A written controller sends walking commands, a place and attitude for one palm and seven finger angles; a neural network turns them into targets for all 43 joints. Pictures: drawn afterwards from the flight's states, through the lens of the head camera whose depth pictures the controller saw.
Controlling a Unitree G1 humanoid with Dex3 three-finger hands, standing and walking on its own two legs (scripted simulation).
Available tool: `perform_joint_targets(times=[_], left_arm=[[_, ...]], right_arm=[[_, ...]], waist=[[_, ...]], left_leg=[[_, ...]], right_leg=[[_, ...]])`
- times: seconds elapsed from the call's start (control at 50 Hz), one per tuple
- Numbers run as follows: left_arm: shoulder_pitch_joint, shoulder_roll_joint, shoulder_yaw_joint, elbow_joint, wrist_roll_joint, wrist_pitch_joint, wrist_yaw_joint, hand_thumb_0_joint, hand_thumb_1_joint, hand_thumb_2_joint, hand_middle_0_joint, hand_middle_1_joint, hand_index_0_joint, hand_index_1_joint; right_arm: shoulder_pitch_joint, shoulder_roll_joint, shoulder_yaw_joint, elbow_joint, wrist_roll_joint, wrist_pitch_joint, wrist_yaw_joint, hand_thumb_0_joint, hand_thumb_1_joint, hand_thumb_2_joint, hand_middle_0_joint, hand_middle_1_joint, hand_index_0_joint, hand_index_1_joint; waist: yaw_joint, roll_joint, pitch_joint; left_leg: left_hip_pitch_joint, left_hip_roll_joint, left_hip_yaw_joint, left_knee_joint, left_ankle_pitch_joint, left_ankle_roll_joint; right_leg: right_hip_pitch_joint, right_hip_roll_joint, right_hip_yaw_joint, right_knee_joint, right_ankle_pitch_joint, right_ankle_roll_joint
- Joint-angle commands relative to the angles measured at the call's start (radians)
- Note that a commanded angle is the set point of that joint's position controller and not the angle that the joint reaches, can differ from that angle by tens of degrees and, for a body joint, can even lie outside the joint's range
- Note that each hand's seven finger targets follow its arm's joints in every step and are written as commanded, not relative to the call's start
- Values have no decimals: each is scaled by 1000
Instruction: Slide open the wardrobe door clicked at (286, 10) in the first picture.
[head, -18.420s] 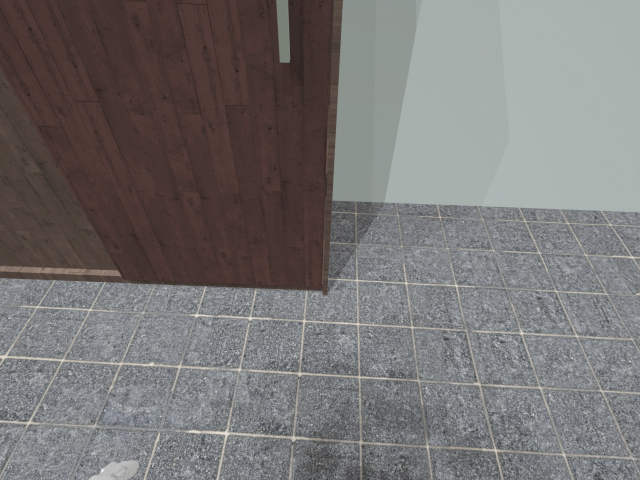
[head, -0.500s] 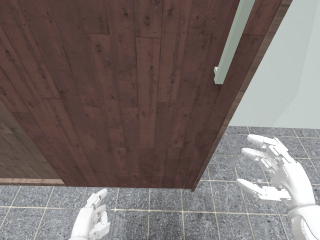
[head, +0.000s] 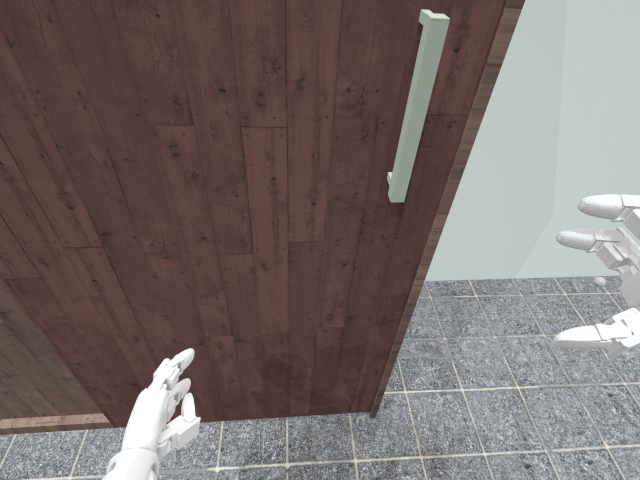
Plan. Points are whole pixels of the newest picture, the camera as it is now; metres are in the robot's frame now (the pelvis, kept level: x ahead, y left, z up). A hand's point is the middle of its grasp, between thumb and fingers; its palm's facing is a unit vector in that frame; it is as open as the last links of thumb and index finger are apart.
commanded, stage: raise the hand with hooked fingers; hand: right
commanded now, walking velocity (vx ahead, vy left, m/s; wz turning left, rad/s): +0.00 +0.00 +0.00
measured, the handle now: (409, 115) +0.49 -0.11 +0.26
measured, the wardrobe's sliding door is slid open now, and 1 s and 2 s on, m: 0.00 0.00 0.00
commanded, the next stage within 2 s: move the hooked fingers beside the handle in 0.84 s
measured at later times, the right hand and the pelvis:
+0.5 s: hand (636, 210) +0.29 -0.28 +0.27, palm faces +0.09 +0.98 -0.19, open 14.0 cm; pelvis -0.01 +0.01 +0.00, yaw +0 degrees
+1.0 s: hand (606, 232) +0.26 -0.25 +0.26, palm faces -0.02 +0.98 -0.17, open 14.0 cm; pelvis -0.01 +0.01 +0.00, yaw +0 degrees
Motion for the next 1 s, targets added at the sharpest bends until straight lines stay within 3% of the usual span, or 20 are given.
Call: perform_joint_targets(times=[0.0,0.06,0.12,0.2,0.32,0.38,0.46,0.5,0.54,0.56,0.6,0.64,0.66,0.7,0.76,0.8,0.84,0.9,0.96,0.98], left_arm=[[-102,126,32,-134,-14,-8,5,0,900,900,-200,-300,-200,-300],[-119,131,31,-154,-19,17,1,0,900,900,-200,-300,-200,-300],[-147,132,28,-172,-17,33,1,0,900,900,-200,-300,-200,-300],[-178,114,15,-187,-10,37,-4,0,900,900,-200,-300,-200,-300],[-155,143,17,-131,-22,43,-10,0,900,900,-200,-300,-200,-300],[-142,160,28,-132,-40,62,-17,0,900,900,-200,-300,-200,-300],[-184,163,36,-187,-44,75,-26,0,900,900,-200,-300,-200,-300],[-204,155,35,-216,-35,72,-28,0,900,900,-200,-300,-200,-300],[-208,136,29,-230,-22,62,-23,0,900,900,-200,-300,-200,-300],[-207,125,23,-226,-13,61,-25,0,900,900,-200,-300,-200,-300],[-188,119,25,-203,-10,51,-22,0,900,900,-200,-300,-200,-300],[-176,126,26,-168,-14,44,-20,0,900,900,-200,-300,-200,-300],[-173,133,29,-155,-17,48,-21,0,900,900,-200,-300,-200,-300],[-164,149,26,-133,-31,51,-12,0,900,900,-200,-300,-200,-300],[-152,155,34,-141,-45,50,-7,0,900,900,-200,-300,-200,-300],[-167,159,37,-163,-45,53,-7,0,900,900,-200,-300,-200,-300],[-186,152,36,-186,-40,53,-7,0,900,900,-200,-300,-200,-300],[-202,137,25,-199,-24,54,-10,0,900,900,-200,-300,-200,-300],[-194,129,19,-177,-13,56,-17,0,900,900,-200,-300,-200,-300],[-190,128,14,-159,-15,55,-19,0,900,900,-200,-300,-200,-300]], right_arm=[[-313,-217,-74,-71,3,57,25,0,500,-300,300,1200,300,1200],[-370,-238,-57,-53,-23,119,33,0,500,-300,300,1200,300,1200],[-501,-355,-135,-109,-28,147,48,0,500,-300,300,1200,300,1200],[-621,-475,-241,-200,-4,124,66,0,500,-300,300,1200,300,1200],[-671,-452,-191,103,-24,186,76,0,500,-300,300,1200,300,1200],[-560,-328,-66,254,-45,235,96,0,500,-300,300,1200,300,1200],[-564,-357,-70,110,-34,247,126,0,500,-300,300,1200,300,1200],[-628,-472,-183,-69,-10,218,136,0,500,-300,300,1200,300,1200],[-655,-559,-296,-208,19,162,123,0,500,-300,300,1200,300,1200],[-618,-614,-354,-240,25,137,101,0,500,-300,300,1200,300,1200],[-605,-573,-361,-213,25,105,57,0,500,-300,300,1200,300,1200],[-604,-509,-318,-88,13,124,27,0,500,-300,300,1200,300,1200],[-610,-495,-295,-25,5,151,22,0,500,-300,300,1200,300,1200],[-652,-410,-173,112,-22,215,28,0,500,-300,300,1200,300,1200],[-624,-288,-15,178,-50,245,48,0,500,-300,300,1200,300,1200],[-649,-321,-19,99,-59,244,69,0,500,-300,300,1200,300,1200],[-680,-389,-78,-19,-52,225,85,0,500,-300,300,1200,300,1200],[-652,-520,-244,-146,-5,168,102,0,500,-300,300,1200,300,1200],[-615,-567,-328,-92,25,145,85,0,500,-300,300,1200,300,1200],[-647,-510,-283,-25,20,151,74,0,500,-300,300,1200,300,1200]], waist=[[21,-58,-24],[19,-8,-46],[10,8,-180],[-6,-72,-289],[18,-43,-77],[33,38,-1],[16,33,-157],[-5,0,-320],[-21,-17,-395],[-33,-14,-367],[-22,-55,-278],[-6,-134,-139],[-11,-125,-97],[28,-116,15],[53,1,13],[41,4,-112],[28,0,-240],[-2,-7,-340],[-20,-11,-257],[3,-10,-172]], left_leg=[[95,-19,-61,-42,252,14],[103,-19,-68,-50,224,14],[160,-14,-72,-45,229,10],[241,-12,-77,-45,280,17],[111,-4,-76,-86,186,22],[49,0,-82,-85,122,17],[119,10,-102,-58,124,15],[216,12,-109,-37,187,13],[285,8,-109,-28,254,12],[296,7,-121,-38,237,13],[247,4,-109,-47,234,21],[146,4,-98,-70,176,26],[135,6,-104,-84,151,28],[39,8,-105,-100,66,19],[20,11,-119,-100,24,10],[67,13,-118,-73,48,6],[139,14,-112,-51,108,5],[246,9,-111,-39,199,9],[234,6,-115,-60,199,13],[168,3,-104,-72,172,14]], right_leg=[[-102,-8,72,-106,370,22],[-99,-7,74,-108,345,13],[-60,2,82,-109,356,5],[-19,14,87,-108,411,6],[-88,-1,83,-134,316,3],[-135,-9,76,-126,264,6],[-104,-2,78,-97,267,3],[-56,11,81,-87,320,-4],[-38,19,83,-81,374,-9],[-68,14,81,-74,368,-8],[-82,6,75,-92,362,-6],[-96,-1,63,-112,307,2],[-117,-3,62,-113,290,3],[-135,-6,61,-121,214,5],[-142,-13,69,-104,187,1],[-104,-6,73,-93,201,-4],[-62,3,78,-84,251,-7],[-47,12,84,-83,325,-10],[-95,7,85,-88,325,-8],[-105,1,81,-104,299,-6]])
